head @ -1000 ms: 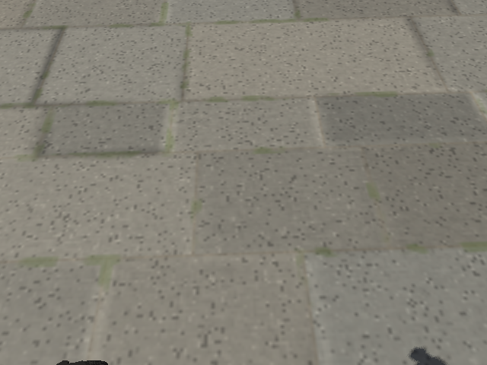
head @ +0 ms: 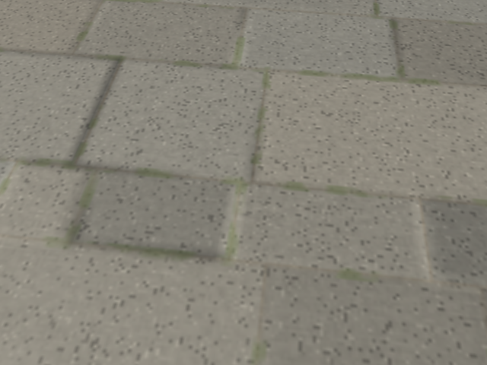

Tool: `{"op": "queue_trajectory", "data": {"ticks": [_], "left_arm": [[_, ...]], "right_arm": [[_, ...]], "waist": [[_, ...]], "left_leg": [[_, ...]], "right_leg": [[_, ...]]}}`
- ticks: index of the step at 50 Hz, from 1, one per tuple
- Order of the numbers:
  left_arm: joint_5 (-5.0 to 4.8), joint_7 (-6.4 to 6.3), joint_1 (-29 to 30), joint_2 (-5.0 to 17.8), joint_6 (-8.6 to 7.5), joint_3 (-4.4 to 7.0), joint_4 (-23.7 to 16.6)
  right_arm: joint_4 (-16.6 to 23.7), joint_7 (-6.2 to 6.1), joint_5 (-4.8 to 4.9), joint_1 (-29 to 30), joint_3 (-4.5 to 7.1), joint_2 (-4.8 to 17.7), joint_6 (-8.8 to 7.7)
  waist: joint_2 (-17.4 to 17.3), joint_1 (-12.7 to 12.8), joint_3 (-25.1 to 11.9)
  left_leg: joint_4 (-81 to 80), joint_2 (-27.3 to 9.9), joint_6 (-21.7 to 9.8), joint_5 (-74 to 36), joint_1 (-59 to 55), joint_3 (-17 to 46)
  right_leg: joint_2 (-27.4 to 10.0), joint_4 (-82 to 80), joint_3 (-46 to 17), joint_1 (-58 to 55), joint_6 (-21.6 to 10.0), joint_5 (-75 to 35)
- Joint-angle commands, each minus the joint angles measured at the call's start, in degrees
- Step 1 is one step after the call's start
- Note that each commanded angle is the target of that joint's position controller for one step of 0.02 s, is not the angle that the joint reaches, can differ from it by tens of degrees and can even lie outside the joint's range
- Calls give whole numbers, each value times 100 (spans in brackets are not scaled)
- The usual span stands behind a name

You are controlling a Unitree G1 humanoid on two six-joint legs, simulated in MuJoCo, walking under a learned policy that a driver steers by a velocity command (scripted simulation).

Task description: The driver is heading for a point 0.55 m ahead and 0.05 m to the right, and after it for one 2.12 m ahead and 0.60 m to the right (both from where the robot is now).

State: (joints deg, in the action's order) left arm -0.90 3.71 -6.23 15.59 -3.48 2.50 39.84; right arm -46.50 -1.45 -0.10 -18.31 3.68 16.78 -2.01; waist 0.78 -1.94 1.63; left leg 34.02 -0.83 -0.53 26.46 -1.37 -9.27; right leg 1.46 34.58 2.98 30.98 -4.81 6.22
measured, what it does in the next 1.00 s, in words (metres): walks ahead, turning right: left foot, then right foot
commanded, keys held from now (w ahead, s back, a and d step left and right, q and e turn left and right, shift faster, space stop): w+e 0.34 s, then w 0.66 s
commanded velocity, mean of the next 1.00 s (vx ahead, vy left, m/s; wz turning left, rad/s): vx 0.50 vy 0.00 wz -0.31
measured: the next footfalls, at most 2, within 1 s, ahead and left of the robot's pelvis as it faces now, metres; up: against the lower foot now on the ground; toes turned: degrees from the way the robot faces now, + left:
left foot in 0.44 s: +0.45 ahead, +0.09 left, +0.00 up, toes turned -18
right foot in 0.94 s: +0.64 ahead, -0.22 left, +0.00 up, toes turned -19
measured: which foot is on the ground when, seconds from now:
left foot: down 0.00-0.00, up 0.02-0.42, down 0.44-0.96, up 0.98-1.00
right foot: down 0.00-0.44, up 0.46-0.92, down 0.94-1.00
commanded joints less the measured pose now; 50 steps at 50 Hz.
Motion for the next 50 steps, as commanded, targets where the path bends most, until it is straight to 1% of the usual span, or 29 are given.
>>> {"op": "queue_trajectory", "data": {"ticks": [1, 2, 3, 4, 5, 7, 9, 13, 17, 20, 21, 22, 23, 24, 25, 26, 27, 28, 30, 33, 36, 39, 43, 45, 46, 47, 48, 49, 50], "left_arm": [[-48, -140, -2004, 1555, -31, 507, -110], [-2, -166, -1901, 1218, -31, 408, -115], [-6, -187, -1551, 1074, -35, 369, -168], [-10, -195, -1172, 957, -26, 327, -249], [38, -213, -917, 809, -30, 272, -342], [63, -249, -709, 794, -29, 266, -449], [45, -313, -743, 920, -44, 299, -423], [-35, -429, -1020, 1063, 34, 353, -305], [-80, -462, -1376, 1067, 123, 368, -177], [-24, -474, -1352, 964, 140, 349, -131], [0, -464, -1321, 858, 145, 317, -134], [36, -437, -1343, 613, 126, 225, -165], [127, -431, -1768, 263, 90, 98, -239], [-76, -424, -2382, 196, 27, 49, -275], [-132, -438, -1985, 775, 15, 158, -177], [-100, -435, -1278, 959, 18, 212, -304], [-13, -437, -913, 885, 14, 193, -393], [44, -415, -766, 791, -13, 194, -458], [26, -364, -887, 603, -22, 171, -440], [64, -344, -626, 380, -15, 90, -529], [68, -307, -118, 230, -61, 10, -625], [20, -251, 367, 230, -102, -1, -708], [-25, -160, 790, 336, -146, 37, -893], [-6, -140, 558, 472, -168, 99, -859], [28, -160, 71, 604, -169, 180, -718], [57, -211, -749, 865, -153, 314, -479], [114, -283, -1829, 1317, -114, 431, -310], [110, -240, -1928, 1594, -87, 466, -218], [43, -231, -1846, 1044, -78, 330, -253]], "right_arm": [[668, 104, -122, -291, -81, 342, -386], [825, 213, 139, 318, 32, 741, -536], [964, 237, 201, 664, -2, 734, -618], [973, 200, 81, 801, 5, 697, -640], [958, 166, -15, 739, 55, 749, -592], [931, 146, -74, 484, 60, 663, -455], [943, 107, -102, 533, 13, 522, -362], [1123, 125, -79, 1427, -106, 269, -379], [1235, 217, 48, 1880, -42, 468, -468], [1130, 271, 52, 1527, 56, 654, -552], [1017, 256, 21, 1152, 110, 706, -577], [936, 224, -62, 599, 186, 879, -611], [874, 206, -139, -136, 277, 1276, -613], [525, 282, -59, -635, 393, 1559, -515], [619, 300, 76, -493, 263, 1009, -509], [653, 277, 62, -187, 180, 753, -476], [689, 274, -6, 46, 123, 656, -450], [657, 265, -33, 201, 83, 550, -433], [602, 246, -42, 269, 26, 411, -446], [451, 218, 39, 141, 74, 626, -450], [312, 186, 71, 26, 107, 798, -386], [139, 184, 120, -221, 103, 871, -331], [-83, 174, 162, -488, 117, 946, -227], [-128, 145, 161, -425, 151, 1049, -163], [-123, 128, 173, -326, 152, 1072, -138], [-98, 116, 138, -324, 101, 948, -133], [83, 102, -40, -312, -40, 616, -162], [127, 142, 24, -1011, -195, 79, -276], [67, 183, 131, -625, -54, 709, -358]], "waist": [[1016, 771, -2609], [641, 968, -2031], [222, 827, -1286], [-186, 571, -741], [-123, 346, -506], [118, 106, -400], [155, 71, -313], [351, 425, -235], [479, 604, -287], [669, 389, -317], [678, 185, -412], [517, -82, -859], [-470, -154, -1678], [-2263, 20, -1942], [-1312, -200, -1310], [-776, -289, -665], [-443, -226, -359], [-442, -108, -162], [-729, 81, -199], [-638, 67, -140], [-531, -87, -87], [-526, -268, 1], [-561, -300, 145], [-604, -67, 23], [-568, 243, -258], [-448, 613, -811], [320, 985, -1715], [1815, 585, -2292], [1092, 788, -1882]], "left_leg": [[4716, 628, 142, 650, 4102, 1305], [4864, 209, 3, 317, 4675, 1737], [4404, -55, -83, -178, 4742, 1619], [3817, -259, -67, -453, 4543, 1517], [3427, -413, -11, -655, 4130, 1500], [3019, -473, 177, -806, 3709, 1426], [2434, -438, 387, -1098, 3589, 1271], [563, -130, 543, -2705, 3123, 1164], [-351, 87, 479, -2981, 2822, 1351], [-605, -1, 179, -2584, 2491, 1353], [-789, 38, 21, -2491, 1990, 1232], [-767, -290, -242, -2356, 1041, 1481], [-672, -1346, -767, -2181, -589, 2841], [-1530, -2192, -1587, -381, -1619, 5432], [-1820, -2074, -1429, 801, -1260, 5497], [-1823, -1848, -1204, 477, -621, 4579], [-1883, -1595, -1135, -298, -30, 3916], [-1985, -1400, -1147, -887, 357, 3495], [-2178, -1131, -1119, -1620, 704, 2940], [-2396, -1147, -1275, -2422, 815, 2466], [-2499, -1045, -1200, -2758, 839, 1987], [-2459, -968, -1081, -2820, 848, 1673], [-2225, -1258, -965, -2987, 345, 1762], [-1840, -1313, -845, -3746, 129, 1714], [-1272, -1160, -734, -4608, 182, 1519], [-276, -885, -578, -4895, 563, 1281], [1592, -516, -350, -3182, 1739, 1002], [3269, 381, -68, 504, 3741, 1142], [3846, 60, -114, 595, 4389, 1637]], "right_leg": [[-2063, -1347, -5139, -5599, -2040, 621], [-1901, -1571, -4417, -5297, -1673, 965], [-1694, -1659, -3668, -4408, -1442, 800], [-1469, -1762, -3122, -3478, -1302, 256], [-1292, -1894, -2745, -2812, -1247, -328], [-1079, -2104, -2428, -2126, -1290, -899], [-928, -2157, -2018, -1657, -1268, -1358], [-504, -2016, -1579, -1305, -869, -800], [-712, -1647, -2176, -1766, -706, -66], [-996, -1164, -2525, -2242, -545, -62], [-866, -844, -2467, -2235, -440, -353], [-572, 33, -2196, -2050, -260, -533], [-19, 1742, -1670, -1067, 9, 828], [448, 3343, -1149, 725, 308, 2750], [121, 3889, -1443, 1324, 320, 2492], [-74, 3931, -1290, 1473, 305, 1964], [-247, 3751, -1117, 1330, 311, 1621], [-420, 3405, -1062, 1226, 320, 1346], [-604, 2953, -895, 800, 356, 1116], [-679, 2152, -668, 862, 482, 876], [-670, 1045, -531, 680, 547, -2], [-509, 205, -381, 281, 564, -688], [-401, -318, -377, 185, 363, -503], [-284, -549, -286, -280, 186, -202], [-139, -742, -141, -1033, 54, -233], [-192, -724, -182, -2280, -129, -333], [-1373, -540, -1515, -3993, -527, -573], [-2401, -1280, -4085, -5375, -1355, 770], [-2252, -1634, -4239, -5077, -1194, 1604]]}}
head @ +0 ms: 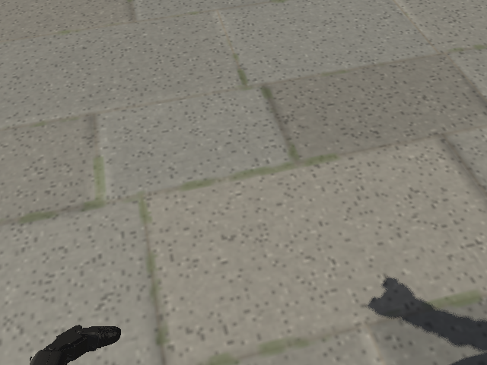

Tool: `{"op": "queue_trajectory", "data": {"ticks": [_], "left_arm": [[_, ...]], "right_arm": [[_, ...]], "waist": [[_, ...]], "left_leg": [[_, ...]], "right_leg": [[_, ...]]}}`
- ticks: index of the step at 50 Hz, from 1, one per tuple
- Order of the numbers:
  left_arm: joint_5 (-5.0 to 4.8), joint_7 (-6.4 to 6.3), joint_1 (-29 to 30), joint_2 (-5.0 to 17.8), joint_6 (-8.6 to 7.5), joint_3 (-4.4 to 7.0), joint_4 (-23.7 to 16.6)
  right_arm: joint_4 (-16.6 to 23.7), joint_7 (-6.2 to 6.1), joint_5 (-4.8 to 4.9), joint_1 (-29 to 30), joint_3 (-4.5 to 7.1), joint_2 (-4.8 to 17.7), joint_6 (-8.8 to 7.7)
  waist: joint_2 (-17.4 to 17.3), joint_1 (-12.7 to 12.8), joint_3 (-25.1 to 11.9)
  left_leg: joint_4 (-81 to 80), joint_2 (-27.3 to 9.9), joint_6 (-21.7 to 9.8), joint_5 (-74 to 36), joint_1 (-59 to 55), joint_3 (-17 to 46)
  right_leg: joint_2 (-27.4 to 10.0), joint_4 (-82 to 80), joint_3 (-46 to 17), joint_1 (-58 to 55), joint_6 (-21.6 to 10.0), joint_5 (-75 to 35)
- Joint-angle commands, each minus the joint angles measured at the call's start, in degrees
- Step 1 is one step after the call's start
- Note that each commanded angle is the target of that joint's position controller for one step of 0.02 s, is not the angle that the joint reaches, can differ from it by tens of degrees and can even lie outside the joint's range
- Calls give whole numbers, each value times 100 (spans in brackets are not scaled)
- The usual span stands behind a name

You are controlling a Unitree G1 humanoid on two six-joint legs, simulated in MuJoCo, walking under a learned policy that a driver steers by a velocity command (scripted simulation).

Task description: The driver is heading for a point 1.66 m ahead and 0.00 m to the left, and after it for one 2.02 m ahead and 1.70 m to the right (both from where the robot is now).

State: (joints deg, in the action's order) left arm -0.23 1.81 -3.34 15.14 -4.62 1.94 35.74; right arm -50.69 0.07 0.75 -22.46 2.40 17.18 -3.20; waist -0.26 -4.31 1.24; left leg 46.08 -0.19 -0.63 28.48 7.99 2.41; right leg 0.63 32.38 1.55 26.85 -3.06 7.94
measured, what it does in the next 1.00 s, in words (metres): walks ahead: left foot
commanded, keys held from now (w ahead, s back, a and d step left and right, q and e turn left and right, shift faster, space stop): w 1.00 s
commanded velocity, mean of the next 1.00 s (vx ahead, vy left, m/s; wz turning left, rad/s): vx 0.50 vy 0.00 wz -0.01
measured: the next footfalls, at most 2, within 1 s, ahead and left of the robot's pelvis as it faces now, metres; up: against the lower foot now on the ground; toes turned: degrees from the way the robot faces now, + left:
left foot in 0.48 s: +0.43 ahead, +0.14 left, +0.00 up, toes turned +1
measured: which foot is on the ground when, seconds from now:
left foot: up 0.00-0.46, down 0.48-1.00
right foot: down 0.00-0.50, up 0.52-1.00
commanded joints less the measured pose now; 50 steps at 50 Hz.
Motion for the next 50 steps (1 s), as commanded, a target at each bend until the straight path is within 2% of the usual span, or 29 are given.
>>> {"op": "queue_trajectory", "data": {"ticks": [1, 2, 3, 4, 6, 7, 10, 14, 17, 20, 22, 23, 24, 25, 26, 27, 28, 29, 30, 31, 32, 34, 37, 40, 43, 45, 48, 49, 50], "left_arm": [[-41, -48, -1763, 933, 25, 317, 138], [-2, -38, -1429, 866, 19, 285, 114], [38, -15, -1195, 744, 7, 254, 112], [83, -9, -1070, 663, -21, 229, 116], [30, -4, -1032, 637, -93, 237, 206], [14, -11, -1066, 696, -123, 256, 269], [14, -76, -1277, 846, -117, 302, 458], [-38, -142, -1617, 988, -60, 326, 692], [-75, -159, -1950, 1049, 5, 341, 926], [-98, -197, -2040, 1105, 97, 372, 1090], [-94, -226, -1938, 1183, 158, 395, 1126], [-87, -241, -1848, 1160, 193, 376, 1123], [-24, -264, -1855, 978, 202, 290, 1054], [19, -217, -2453, 401, 105, 97, 892], [-3, -198, -2407, 403, -8, 75, 990], [-157, -155, -1936, 929, -97, 220, 858], [-215, -150, -1501, 950, -135, 221, 734], [-141, -169, -1269, 897, -130, 225, 688], [-72, -190, -1311, 856, -76, 260, 719], [-56, -193, -1460, 741, -9, 248, 776], [-45, -200, -1566, 618, 52, 228, 827], [-14, -226, -1400, 542, 118, 216, 768], [18, -215, -812, 477, 93, 190, 617], [-5, -147, -202, 337, 29, 128, 490], [-57, -65, 316, 346, -7, 105, 331], [-73, -1, 531, 401, -33, 108, 222], [-62, 60, 341, 572, -72, 158, 226], [-47, 51, -81, 689, -82, 225, 342], [-28, 9, -924, 938, -80, 363, 618]], "right_arm": [[649, 61, 135, 331, 140, 851, -291], [682, 40, 92, 595, 126, 761, -301], [696, 29, 3, 696, 143, 706, -284], [672, 35, -11, 582, 144, 621, -238], [612, 24, -13, 459, 112, 416, -132], [646, 10, -35, 565, 103, 370, -90], [824, 11, -89, 1167, 70, 286, -76], [1003, 106, -45, 1967, 2, 164, -159], [1179, 187, 2, 2446, -7, 204, -196], [1304, 273, 7, 2599, 18, 312, -230], [1217, 281, -8, 2208, 89, 473, -249], [1019, 250, -25, 1554, 196, 645, -251], [766, 192, -58, 596, 329, 958, -244], [671, 150, -148, -106, 472, 1528, -204], [585, 160, -25, -287, 389, 1191, -165], [629, 152, 13, 61, 280, 914, -159], [711, 135, -12, 462, 237, 772, -151], [734, 147, -61, 800, 191, 621, -157], [762, 157, -118, 1010, 139, 449, -192], [760, 169, -141, 1119, 131, 408, -213], [729, 175, -124, 1132, 142, 424, -248], [626, 150, -100, 1062, 181, 559, -298], [473, 71, -81, 838, 212, 677, -274], [327, 21, -29, 567, 224, 773, -234], [124, 8, 17, 203, 243, 852, -170], [17, -8, 34, 82, 260, 874, -101], [-55, -48, 51, 133, 309, 967, -8], [-41, -58, 57, 261, 317, 1001, 22], [-23, -66, 34, 287, 270, 881, 50]], "waist": [[881, 969, -1056], [431, 808, -662], [334, 653, -386], [463, 471, -357], [508, 327, -323], [469, 309, -238], [307, 433, -26], [305, 723, 137], [306, 879, 255], [377, 809, 262], [500, 548, 1], [469, 190, -400], [294, -193, -1120], [-865, -127, -2068], [-1419, -214, -2437], [-999, -218, -1597], [-660, -87, -971], [-376, 75, -486], [-459, 279, -318], [-554, 416, -277], [-548, 491, -273], [-445, 530, -132], [-301, 387, 20], [-277, 162, 126], [-257, -35, 251], [-281, -50, 313], [-403, 177, 159], [-437, 451, -92], [-329, 834, -644]], "left_leg": [[2627, -251, -156, -162, 3710, 330], [2402, -474, -126, -656, 3522, 197], [2110, -608, -72, -951, 3337, 173], [1956, -723, -34, -1157, 3007, 214], [1674, -759, 67, -1309, 2766, 156], [1487, -775, 120, -1461, 2839, 135], [531, -788, 219, -2323, 3130, 113], [-842, -561, 179, -3408, 2774, -82], [-1320, -452, 95, -3429, 2793, -93], [-1653, -377, -112, -2877, 2799, -73], [-1796, -170, -280, -2471, 2106, -271], [-1938, 6, -429, -2505, 1161, -446], [-1721, -326, -680, -2724, -387, -136], [-1752, -1801, -1551, -2103, -2803, 2231], [-2623, -2197, -1848, -1335, -3210, 3872], [-2817, -2041, -1573, -795, -2585, 3308], [-2947, -1836, -1389, -915, -1762, 2590], [-3168, -1614, -1316, -1328, -938, 2069], [-3349, -1424, -1235, -1732, -391, 1707], [-3517, -1313, -1236, -1964, -41, 1492], [-3650, -1267, -1287, -2202, 161, 1303], [-3849, -1237, -1369, -2608, 328, 967], [-3946, -1117, -1276, -2978, 176, 551], [-3965, -970, -1114, -2972, 92, 203], [-3849, -1144, -1105, -2832, -332, 225], [-3653, -1333, -1060, -2959, -759, 292], [-3163, -1497, -912, -3800, -1185, 345], [-2668, -1383, -817, -4684, -1164, 219], [-1678, -1075, -669, -5221, -890, -11]], "right_leg": [[-1980, -1532, -3300, -3945, -1178, 1211], [-1743, -1663, -2734, -3212, -1097, 567], [-1551, -1826, -2334, -2654, -1080, -6], [-1423, -1982, -2068, -2288, -1059, -349], [-1325, -2230, -1690, -1929, -1127, -752], [-1317, -2323, -1529, -1824, -1153, -909], [-1238, -2478, -1134, -1838, -1107, -1162], [-1061, -2521, -677, -1866, -885, -1015], [-1261, -2380, -712, -2315, -858, -933], [-1509, -2031, -795, -2908, -738, -1325], [-1485, -1516, -733, -3087, -608, -2429], [-1260, -752, -535, -2972, -480, -3236], [-970, 496, -307, -2270, -298, -2873], [-171, 2761, 41, 58, 157, -750], [257, 3787, -611, 1072, 227, 2467], [-102, 4211, -856, 1646, 142, 2318], [-400, 4053, -664, 1705, 85, 1814], [-601, 3674, -546, 1551, 108, 1393], [-782, 3355, -591, 1197, 125, 1085], [-834, 3224, -591, 881, 169, 914], [-853, 3114, -554, 731, 220, 818], [-895, 2736, -514, 867, 336, 451], [-894, 1716, -477, 1125, 426, -502], [-714, 648, -300, 869, 415, -1282], [-593, 109, -251, 869, 373, -1376], [-555, -134, -298, 992, 265, -1102], [-411, -365, -210, 567, 37, -459], [-240, -503, -40, -96, -79, -383], [-122, -555, 73, -1320, -249, -479]]}}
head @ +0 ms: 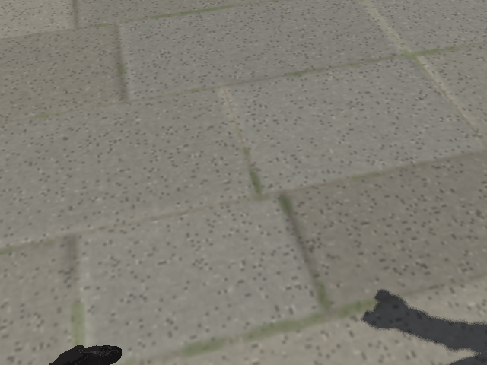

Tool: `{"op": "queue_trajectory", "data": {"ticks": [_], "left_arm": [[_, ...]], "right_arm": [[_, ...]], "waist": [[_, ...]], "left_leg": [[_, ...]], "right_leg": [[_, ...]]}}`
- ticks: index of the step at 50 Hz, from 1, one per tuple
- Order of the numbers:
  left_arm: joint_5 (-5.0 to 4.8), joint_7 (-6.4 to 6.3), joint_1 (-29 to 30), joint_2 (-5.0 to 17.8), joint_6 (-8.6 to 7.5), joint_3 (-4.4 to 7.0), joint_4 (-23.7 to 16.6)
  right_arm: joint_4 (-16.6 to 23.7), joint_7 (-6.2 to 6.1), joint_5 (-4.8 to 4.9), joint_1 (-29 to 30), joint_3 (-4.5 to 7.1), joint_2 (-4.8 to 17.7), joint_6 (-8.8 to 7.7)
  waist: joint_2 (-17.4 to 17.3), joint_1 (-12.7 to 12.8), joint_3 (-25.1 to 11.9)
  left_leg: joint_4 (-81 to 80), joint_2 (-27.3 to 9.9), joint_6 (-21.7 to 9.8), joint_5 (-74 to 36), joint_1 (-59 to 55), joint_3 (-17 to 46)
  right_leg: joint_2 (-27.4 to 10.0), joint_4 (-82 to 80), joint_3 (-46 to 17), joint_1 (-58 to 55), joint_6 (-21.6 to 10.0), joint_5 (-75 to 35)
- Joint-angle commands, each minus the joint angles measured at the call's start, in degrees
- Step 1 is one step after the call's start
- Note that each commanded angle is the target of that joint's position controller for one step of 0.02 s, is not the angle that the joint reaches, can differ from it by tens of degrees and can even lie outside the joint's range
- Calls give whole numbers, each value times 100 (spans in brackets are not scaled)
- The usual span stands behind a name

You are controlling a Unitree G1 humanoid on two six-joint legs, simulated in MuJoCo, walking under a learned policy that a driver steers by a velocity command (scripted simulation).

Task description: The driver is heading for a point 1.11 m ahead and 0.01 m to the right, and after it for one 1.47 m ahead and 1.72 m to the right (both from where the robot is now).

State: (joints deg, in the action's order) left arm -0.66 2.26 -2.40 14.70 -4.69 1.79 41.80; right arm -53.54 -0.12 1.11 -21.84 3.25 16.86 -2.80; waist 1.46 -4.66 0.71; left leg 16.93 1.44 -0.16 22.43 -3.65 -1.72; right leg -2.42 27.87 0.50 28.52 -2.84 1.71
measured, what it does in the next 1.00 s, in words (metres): walks ahead: right foot, then left foot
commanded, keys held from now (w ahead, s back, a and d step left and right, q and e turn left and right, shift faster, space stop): w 1.00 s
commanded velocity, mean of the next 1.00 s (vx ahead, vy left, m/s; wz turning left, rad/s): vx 0.50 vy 0.00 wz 0.00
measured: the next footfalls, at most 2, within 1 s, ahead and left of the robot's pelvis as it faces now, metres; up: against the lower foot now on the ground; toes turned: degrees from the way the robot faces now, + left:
right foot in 0.02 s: +0.17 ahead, -0.12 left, +0.00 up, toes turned -2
left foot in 0.54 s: +0.47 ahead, +0.13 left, +0.00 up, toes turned +2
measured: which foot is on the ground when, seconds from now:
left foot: down 0.00-0.02, up 0.04-0.52, down 0.54-1.00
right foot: up 0.00-0.00, down 0.02-0.54, up 0.56-1.00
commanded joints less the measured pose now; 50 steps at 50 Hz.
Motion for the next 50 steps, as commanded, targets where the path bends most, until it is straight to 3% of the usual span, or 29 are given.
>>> {"op": "queue_trajectory", "data": {"ticks": [1, 2, 3, 4, 5, 6, 7, 10, 13, 17, 20, 23, 25, 26, 27, 28, 29, 30, 31, 32, 33, 35, 37, 40, 44, 47, 50], "left_arm": [[69, -93, -2054, 1386, -55, 501, 220], [61, -85, -2331, 1842, -17, 593, 350], [-10, -81, -2341, 1239, -8, 442, 319], [8, -102, -1888, 1031, -21, 360, 250], [45, -112, -1503, 932, -23, 326, 184], [82, -100, -1223, 784, -32, 283, 160], [136, -94, -1078, 647, -57, 237, 150], [74, -85, -1082, 730, -135, 264, 266], [66, -153, -1272, 902, -125, 312, 425], [13, -216, -1582, 990, -79, 322, 637], [-28, -229, -1911, 1033, -17, 336, 860], [-56, -261, -1977, 1092, 78, 374, 1000], [-57, -284, -1865, 1169, 138, 403, 1022], [-57, -293, -1751, 1155, 174, 392, 1010], [-9, -307, -1775, 987, 194, 321, 969], [82, -276, -2244, 492, 129, 149, 801], [62, -244, -2461, 225, 2, 54, 894], [-100, -203, -1930, 841, -97, 213, 816], [-182, -194, -1494, 963, -157, 246, 687], [-134, -228, -1278, 931, -163, 256, 665], [-68, -251, -1260, 872, -121, 286, 680], [-31, -258, -1475, 621, 3, 266, 756], [3, -277, -1330, 530, 83, 257, 705], [55, -270, -766, 503, 80, 255, 526], [21, -185, 16, 340, 13, 176, 342], [-22, -100, 491, 350, -16, 144, 183], [-35, 0, 675, 463, -63, 153, 50]], "right_arm": [[403, -58, -128, 171, 62, 641, 3], [471, 3, -129, -543, -147, -66, -133], [382, 45, -14, -234, -26, 513, -260], [561, 79, 132, 321, 64, 821, -346], [627, 57, 121, 649, 53, 772, -374], [651, 36, 29, 806, 74, 721, -362], [622, 34, -11, 718, 91, 658, -307], [593, 12, -52, 620, 45, 355, -135], [775, 6, -108, 1173, 27, 303, -105], [957, 82, -74, 1940, -33, 172, -166], [1118, 153, -27, 2408, -50, 194, -195], [1248, 242, -16, 2581, -28, 312, -239], [1171, 262, -20, 2222, 40, 474, -262], [992, 243, -38, 1628, 136, 623, -265], [701, 192, -61, 673, 281, 918, -260], [568, 145, -174, -133, 419, 1489, -239], [471, 178, -83, -348, 383, 1368, -206], [514, 175, -27, -71, 247, 947, -216], [610, 160, -41, 401, 197, 787, -224], [676, 160, -86, 777, 153, 640, -227], [708, 171, -143, 1008, 106, 478, -247], [674, 185, -172, 1103, 88, 402, -290], [578, 159, -143, 1001, 120, 537, -334], [425, 69, -127, 733, 150, 666, -312], [235, -1, -65, 373, 151, 736, -269], [30, -14, -31, 28, 165, 765, -198], [-88, -47, -4, -56, 210, 828, -98]], "waist": [[70, 1223, -1471], [1616, 858, -2102], [1103, 1108, -2074], [789, 1068, -1196], [359, 922, -751], [196, 773, -395], [280, 585, -320], [276, 395, -170], [154, 492, 52], [163, 746, 215], [155, 900, 331], [204, 834, 355], [319, 584, 130], [311, 246, -215], [156, -130, -858], [-879, -131, -1818], [-1723, -96, -2282], [-1214, -174, -1582], [-950, -56, -887], [-622, 97, -483], [-617, 276, -231], [-721, 500, -217], [-610, 544, -78], [-464, 423, 84], [-459, 163, 250], [-434, 12, 393], [-480, 87, 408]], "left_leg": [[2949, -895, -505, -3343, 1369, 140], [4915, 211, -113, 373, 3734, 96], [5627, 1, -155, 1101, 4435, 849], [5725, -299, -244, 649, 4816, 783], [5493, -590, -252, 121, 4681, 621], [5130, -757, -212, -219, 4487, 572], [4913, -895, -193, -457, 4127, 618], [4374, -970, -45, -749, 3878, 535], [3405, -981, 98, -1623, 4191, 490], [2040, -750, 102, -2742, 3855, 268], [1566, -648, 42, -2802, 3876, 257], [1251, -597, -159, -2301, 3930, 309], [1137, -423, -319, -1888, 3324, 149], [1006, -240, -448, -1867, 2476, -33], [1123, -354, -646, -1990, 1039, 81], [1185, -1772, -1376, -1737, -1246, 2116], [284, -2380, -1874, -678, -2012, 4143], [60, -2196, -1602, -27, -1522, 3784], [-88, -2020, -1391, -202, -716, 3048], [-274, -1808, -1298, -648, 57, 2498], [-468, -1603, -1223, -1102, 656, 2078], [-765, -1445, -1246, -1559, 1175, 1665], [-957, -1419, -1330, -1975, 1340, 1341], [-1066, -1349, -1290, -2382, 1178, 988], [-1127, -1149, -1108, -2333, 1116, 529], [-984, -1350, -1112, -2334, 600, 538], [-618, -1637, -1026, -2791, -30, 621]], "right_leg": [[-731, 131, -824, -3249, -628, -82], [-1960, -473, -3537, -5130, -1588, 1043], [-1947, -971, -4120, -5089, -1553, 1940], [-1761, -1094, -3308, -4386, -1294, 1855], [-1532, -1217, -2667, -3618, -1156, 1364], [-1345, -1388, -2219, -2949, -1100, 798], [-1189, -1547, -1896, -2531, -1038, 407], [-1088, -1935, -1359, -2013, -1131, -133], [-1000, -2134, -950, -2001, -1101, -331], [-767, -2186, -437, -2012, -878, -276], [-956, -2053, -449, -2467, -856, -216], [-1233, -1711, -537, -3080, -751, -567], [-1257, -1238, -507, -3276, -633, -1536], [-1066, -545, -327, -3191, -517, -2397], [-750, 628, -97, -2636, -344, -2348], [-97, 2800, 210, -662, 21, -445], [604, 4009, -345, 708, 170, 3181], [241, 4547, -733, 1345, 67, 3110], [-60, 4458, -564, 1527, -18, 2541], [-301, 4170, -433, 1335, -6, 2037], [-477, 3851, -444, 1033, 22, 1685], [-597, 3568, -447, 539, 96, 1387], [-639, 3199, -397, 677, 207, 1070], [-634, 2226, -370, 1050, 344, 171], [-388, 898, -116, 724, 345, -813], [-286, 424, -104, 813, 284, -784], [-229, 134, -154, 873, 89, -252]]}}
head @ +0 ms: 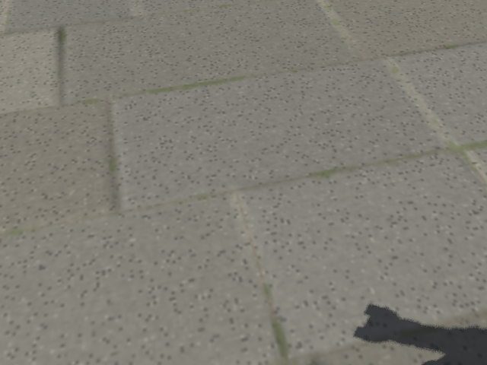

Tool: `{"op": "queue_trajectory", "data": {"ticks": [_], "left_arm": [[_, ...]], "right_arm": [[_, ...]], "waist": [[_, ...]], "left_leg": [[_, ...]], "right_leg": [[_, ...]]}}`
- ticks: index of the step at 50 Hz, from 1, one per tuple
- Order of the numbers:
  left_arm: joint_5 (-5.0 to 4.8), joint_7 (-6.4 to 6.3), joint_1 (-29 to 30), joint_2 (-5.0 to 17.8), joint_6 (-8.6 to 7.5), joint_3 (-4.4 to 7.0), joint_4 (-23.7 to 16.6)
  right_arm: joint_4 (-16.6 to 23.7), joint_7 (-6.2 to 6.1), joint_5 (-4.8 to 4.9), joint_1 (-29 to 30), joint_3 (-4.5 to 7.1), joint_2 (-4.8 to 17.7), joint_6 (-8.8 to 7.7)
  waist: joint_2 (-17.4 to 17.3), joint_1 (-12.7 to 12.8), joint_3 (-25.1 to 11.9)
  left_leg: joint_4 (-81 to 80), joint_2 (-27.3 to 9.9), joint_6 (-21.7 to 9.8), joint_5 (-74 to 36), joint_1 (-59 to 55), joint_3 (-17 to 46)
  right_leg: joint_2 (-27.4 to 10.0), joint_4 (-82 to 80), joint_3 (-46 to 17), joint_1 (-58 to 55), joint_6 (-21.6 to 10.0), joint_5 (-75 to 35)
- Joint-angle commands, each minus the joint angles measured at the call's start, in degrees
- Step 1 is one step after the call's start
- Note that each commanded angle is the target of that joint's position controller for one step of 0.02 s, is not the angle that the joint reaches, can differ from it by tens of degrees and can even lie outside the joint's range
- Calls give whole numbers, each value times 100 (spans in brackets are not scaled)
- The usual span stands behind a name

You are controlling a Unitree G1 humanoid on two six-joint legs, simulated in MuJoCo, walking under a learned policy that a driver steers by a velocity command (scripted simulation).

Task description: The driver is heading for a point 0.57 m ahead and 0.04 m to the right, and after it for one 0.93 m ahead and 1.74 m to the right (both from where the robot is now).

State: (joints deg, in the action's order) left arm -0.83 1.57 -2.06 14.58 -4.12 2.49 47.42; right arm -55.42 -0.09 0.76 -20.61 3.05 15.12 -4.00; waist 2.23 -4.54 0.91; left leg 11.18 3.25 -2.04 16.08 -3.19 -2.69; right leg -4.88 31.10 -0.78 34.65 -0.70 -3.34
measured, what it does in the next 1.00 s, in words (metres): walks ahead: right foot, then left foot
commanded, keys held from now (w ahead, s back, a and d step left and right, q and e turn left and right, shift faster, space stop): w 0.56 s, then e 0.44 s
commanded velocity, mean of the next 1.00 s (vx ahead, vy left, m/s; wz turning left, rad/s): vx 0.38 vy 0.00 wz -0.14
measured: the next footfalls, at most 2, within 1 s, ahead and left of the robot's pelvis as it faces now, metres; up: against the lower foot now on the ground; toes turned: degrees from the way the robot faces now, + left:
right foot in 0.08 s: +0.23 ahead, -0.13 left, +0.00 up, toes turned -2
left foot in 0.62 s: +0.54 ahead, +0.11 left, +0.00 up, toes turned +2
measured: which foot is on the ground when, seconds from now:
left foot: down 0.00-0.08, up 0.10-0.60, down 0.62-1.00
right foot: up 0.00-0.06, down 0.08-0.64, up 0.66-1.00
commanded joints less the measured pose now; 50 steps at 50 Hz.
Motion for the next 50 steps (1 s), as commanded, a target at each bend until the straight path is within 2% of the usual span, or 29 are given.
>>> {"op": "queue_trajectory", "data": {"ticks": [1, 2, 3, 4, 5, 6, 7, 8, 9, 10, 12, 14, 17, 21, 25, 28, 29, 30, 31, 32, 33, 34, 35, 36, 37, 39, 41, 46, 50], "left_arm": [[-20, 88, 527, 547, -131, 106, -495], [-16, 91, 259, 657, -140, 154, -430], [0, 74, -343, 812, -144, 249, -251], [26, 25, -1316, 1101, -137, 393, 56], [135, -20, -2147, 1646, -121, 525, 209], [45, 10, -2367, 1546, -92, 485, 309], [-8, 1, -2098, 1114, -101, 345, 271], [6, -20, -1587, 963, -111, 293, 168], [57, -22, -1196, 821, -117, 247, 99], [116, -9, -957, 655, -136, 198, 68], [143, 12, -862, 566, -172, 172, 111], [112, -16, -965, 709, -209, 201, 207], [100, -111, -1234, 851, -187, 233, 356], [38, -178, -1581, 912, -149, 233, 535], [-10, -198, -1991, 952, -47, 259, 798], [-29, -234, -1959, 1049, 50, 314, 863], [-21, -242, -1865, 1065, 86, 320, 853], [-13, -249, -1752, 1011, 133, 294, 828], [45, -256, -1804, 837, 142, 216, 735], [143, -222, -2436, 228, 60, 24, 684], [45, -211, -2660, 285, -25, 22, 859], [-132, -219, -2203, 891, -40, 210, 760], [-187, -258, -1755, 904, -8, 233, 614], [-131, -307, -1627, 795, 70, 252, 628], [-95, -346, -1713, 698, 200, 292, 661], [-62, -371, -1885, 447, 422, 300, 618], [-28, -394, -1737, 424, 524, 333, 407], [13, -272, -1074, 438, 561, 344, -8], [13, -143, -630, 530, 626, 380, -317]], "right_arm": [[91, -62, 34, -141, 247, 1033, 53], [105, -71, 34, -51, 264, 1081, 79], [128, -76, 36, 75, 259, 1073, 115], [176, -84, -2, 70, 192, 913, 137], [324, -47, -93, -414, 28, 435, 74], [231, -6, -85, -663, -85, 108, -59], [319, 35, 85, -105, 77, 740, -171], [467, 43, 181, 359, 114, 879, -242], [489, 8, 140, 587, 127, 855, -257], [476, -16, 75, 608, 161, 793, -216], [405, -25, 36, 377, 147, 527, -83], [461, -46, 2, 520, 142, 437, 5], [657, -41, -60, 1098, 148, 432, 8], [855, 41, -24, 1886, 71, 274, -54], [1072, 157, 28, 2456, 33, 311, -93], [1133, 239, 37, 2382, 74, 489, -138], [1072, 232, -4, 2098, 134, 612, -156], [851, 205, -65, 1344, 252, 803, -178], [639, 161, -175, 496, 364, 1147, -205], [552, 106, -292, -82, 461, 1648, -168], [530, 120, -194, -222, 357, 1294, -110], [633, 106, -136, 207, 256, 1013, -89], [741, 68, -129, 732, 190, 816, -83], [739, 60, -143, 1074, 139, 645, -93], [738, 55, -168, 1326, 103, 495, -107], [721, 56, -269, 1557, 118, 519, -118], [688, -14, -274, 1667, 154, 658, -104], [630, -226, -192, 1722, 216, 853, 82], [569, -246, -95, 1570, 280, 1020, 265]], "waist": [[-603, 172, 309], [-689, 344, 136], [-703, 694, -228], [-563, 1083, -878], [408, 1073, -1833], [1312, 1016, -2344], [833, 1113, -1693], [587, 996, -950], [229, 846, -532], [191, 659, -260], [300, 422, -230], [212, 370, -74], [85, 491, 100], [83, 742, 252], [65, 894, 420], [153, 700, 311], [223, 509, 158], [205, 99, -293], [-16, -182, -1050], [-1255, -44, -2002], [-1659, -104, -2789], [-1166, -79, -2097], [-975, 84, -1365], [-684, 259, -892], [-764, 468, -663], [-870, 671, -518], [-868, 753, -392], [-769, 583, -408], [-709, 433, -302]], "left_leg": [[130, -1865, -785, -2499, -206, 725], [446, -1841, -721, -3257, -260, 684], [1146, -1665, -613, -4152, -171, 517], [2320, -1342, -443, -4117, 391, 295], [4463, -707, -95, -2197, 2388, 12], [5750, 62, 66, 1709, 3815, 536], [6304, -296, -52, 1691, 4454, 967], [6226, -601, -133, 1125, 4665, 789], [5939, -853, -126, 609, 4474, 658], [5617, -1032, -99, 267, 4166, 661], [5299, -1165, -30, -7, 3659, 671], [4908, -1217, 84, -295, 3792, 609], [3916, -1218, 234, -1221, 4195, 575], [2566, -960, 245, -2238, 3848, 309], [1980, -851, 132, -2093, 4014, 340], [1765, -749, -81, -1462, 3777, 324], [1664, -581, -160, -1294, 3235, 233], [1473, -373, -284, -1538, 2196, 72], [1747, -832, -510, -2808, 600, 416], [1961, -2433, -1358, -4187, -1875, 2382], [1475, -2970, -1760, -4560, -2091, 3560], [1379, -2726, -1484, -4446, -1305, 2698], [1253, -2486, -1251, -4418, -493, 1916], [1015, -2234, -1086, -4225, 318, 1400], [765, -2048, -955, -3928, 965, 999], [428, -1959, -1035, -3741, 1722, 552], [212, -2005, -1149, -3556, 1858, 257], [53, -1991, -1075, -2705, 1498, -293], [308, -2186, -1006, -2486, 975, -363]], "right_leg": [[74, -245, 12, 58, -198, 476], [209, -280, 130, -392, -287, 692], [402, -402, 316, -1266, -419, 690], [322, -293, 228, -2734, -614, 547], [-1080, -190, -1753, -5065, -1334, 784], [-1768, -1082, -3860, -5934, -1854, 1815], [-1575, -1330, -3558, -5482, -1577, 2465], [-1405, -1493, -2807, -4647, -1364, 2263], [-1203, -1689, -2246, -3843, -1271, 1807], [-1000, -1883, -1810, -3214, -1194, 1347], [-836, -2188, -1389, -2670, -1204, 970], [-803, -2390, -1062, -2472, -1280, 610], [-728, -2511, -713, -2618, -1240, 238], [-510, -2567, -232, -2658, -1050, 254], [-817, -2314, -262, -3429, -1032, 172], [-1062, -1863, -328, -3962, -899, -557], [-973, -1409, -331, -3952, -806, -1558], [-688, -513, -205, -3824, -645, -2471], [-316, 740, -41, -3056, -406, -1869], [582, 3003, 272, -768, 70, 1048], [964, 4134, -564, -256, 177, 4162], [609, 4502, -817, -7, 133, 4039], [323, 4337, -540, 192, 126, 3722], [119, 3995, -433, 33, 161, 3356], [-47, 3702, -391, -346, 172, 3074], [-15, 3627, -230, -866, 220, 2669], [-54, 3235, -206, -704, 274, 2328], [-138, 1863, 7, -754, 256, 1331], [-43, 1254, 232, -737, 168, 1633]]}}
Velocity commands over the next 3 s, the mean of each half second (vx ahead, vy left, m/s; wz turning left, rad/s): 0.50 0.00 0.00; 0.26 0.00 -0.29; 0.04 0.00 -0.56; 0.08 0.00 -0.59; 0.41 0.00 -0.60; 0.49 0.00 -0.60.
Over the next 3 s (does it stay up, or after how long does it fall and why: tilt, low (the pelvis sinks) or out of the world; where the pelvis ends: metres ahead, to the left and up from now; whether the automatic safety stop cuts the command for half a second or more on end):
stays up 0.74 -0.49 -0.03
